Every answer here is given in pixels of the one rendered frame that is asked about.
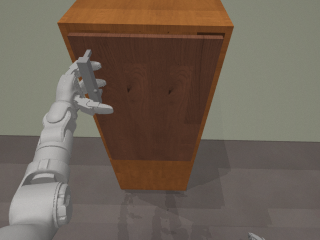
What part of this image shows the left robot forearm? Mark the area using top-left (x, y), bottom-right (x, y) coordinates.
top-left (8, 101), bottom-right (78, 225)

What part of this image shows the handle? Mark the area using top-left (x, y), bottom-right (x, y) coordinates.
top-left (76, 49), bottom-right (103, 104)

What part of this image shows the cupboard door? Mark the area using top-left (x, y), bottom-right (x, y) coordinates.
top-left (67, 32), bottom-right (224, 162)

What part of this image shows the robot left upper arm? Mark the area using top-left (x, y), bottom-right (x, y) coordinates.
top-left (0, 182), bottom-right (73, 240)

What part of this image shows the left robot hand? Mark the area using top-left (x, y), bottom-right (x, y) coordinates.
top-left (55, 60), bottom-right (114, 116)

